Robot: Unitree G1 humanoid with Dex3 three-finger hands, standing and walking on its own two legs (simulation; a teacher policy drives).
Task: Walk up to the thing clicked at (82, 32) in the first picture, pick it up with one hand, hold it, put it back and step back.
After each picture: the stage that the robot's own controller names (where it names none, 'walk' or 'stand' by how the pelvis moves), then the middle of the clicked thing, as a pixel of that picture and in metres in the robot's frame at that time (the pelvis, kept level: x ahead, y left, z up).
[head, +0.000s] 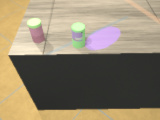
stand; (78, 35) +0.65 +0.05 -0.03
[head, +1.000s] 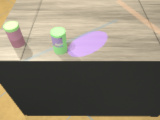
walk; (59, 41) +0.58 +0.16 -0.01
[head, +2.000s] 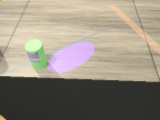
stand; (36, 54) +0.48 +0.22 +0.00
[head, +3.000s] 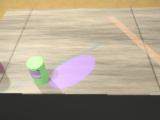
stand; (38, 71) +0.43 +0.22 -0.03
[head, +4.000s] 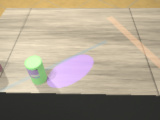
stand; (36, 70) +0.44 +0.22 -0.03
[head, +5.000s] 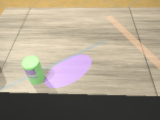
stand; (34, 70) +0.44 +0.23 -0.03
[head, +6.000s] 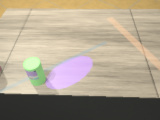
stand; (35, 71) +0.43 +0.23 -0.03
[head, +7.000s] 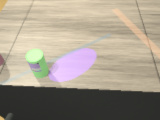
rise first; (38, 64) +0.45 +0.22 -0.03
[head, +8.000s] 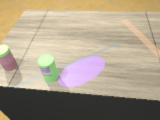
go down; (48, 68) +0.45 +0.20 -0.03
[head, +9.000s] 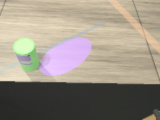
go down; (27, 55) +0.45 +0.19 +0.00
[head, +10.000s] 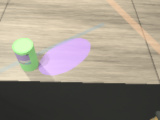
approach; (26, 55) +0.45 +0.20 +0.01
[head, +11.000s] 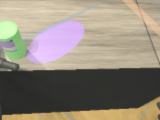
close in; (11, 41) +0.46 +0.21 +0.05
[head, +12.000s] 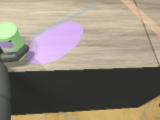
lift; (11, 42) +0.46 +0.20 +0.05
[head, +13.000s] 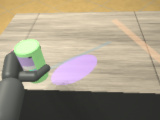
lift; (33, 62) +0.34 +0.17 +0.17
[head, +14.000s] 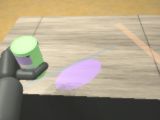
hold; (30, 59) +0.33 +0.17 +0.19
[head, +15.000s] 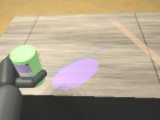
hold; (29, 67) +0.32 +0.18 +0.16
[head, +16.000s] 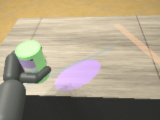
hold; (34, 63) +0.33 +0.17 +0.17
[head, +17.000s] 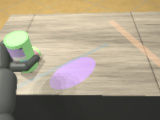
crouch; (22, 52) +0.37 +0.20 +0.17
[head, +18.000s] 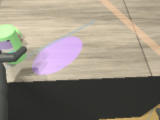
lower; (10, 45) +0.46 +0.22 +0.07
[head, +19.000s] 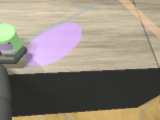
lower; (9, 44) +0.46 +0.20 +0.05
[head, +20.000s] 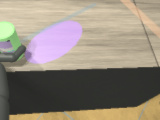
lower; (8, 42) +0.46 +0.21 +0.05
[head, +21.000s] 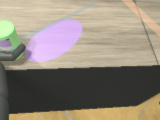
lower; (8, 41) +0.47 +0.21 +0.05
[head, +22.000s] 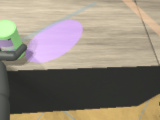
lower; (9, 41) +0.47 +0.20 +0.05
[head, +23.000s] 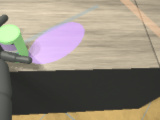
withdraw; (13, 45) +0.46 +0.20 +0.05
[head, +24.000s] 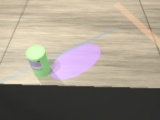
sink last; (39, 62) +0.43 +0.19 +0.01
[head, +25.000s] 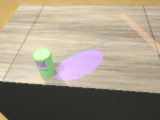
stand; (44, 63) +0.45 +0.21 +0.00
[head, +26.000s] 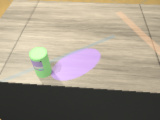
stand; (41, 62) +0.45 +0.20 +0.01
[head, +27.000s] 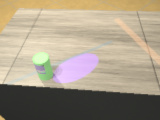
stand; (43, 66) +0.47 +0.21 -0.03
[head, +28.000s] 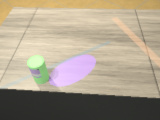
stand; (38, 70) +0.44 +0.22 -0.03
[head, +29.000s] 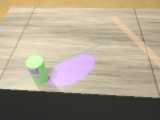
stand; (37, 70) +0.44 +0.22 -0.03
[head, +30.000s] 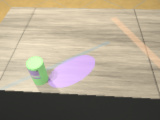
stand; (37, 71) +0.43 +0.22 -0.03
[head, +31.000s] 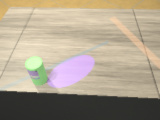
stand; (37, 71) +0.43 +0.22 -0.03
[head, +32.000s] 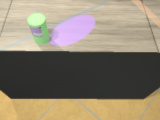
walk; (39, 29) +0.55 +0.19 -0.02
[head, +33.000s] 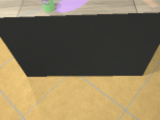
walk; (47, 0) +0.86 +0.27 -0.01
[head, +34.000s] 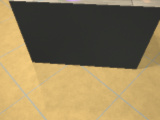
stand; out of the picture +1.09 +0.20 -0.02
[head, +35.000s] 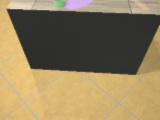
stand; out of the picture +1.05 +0.20 -0.03
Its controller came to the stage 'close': yes
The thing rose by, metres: 0.22
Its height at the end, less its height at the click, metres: +0.00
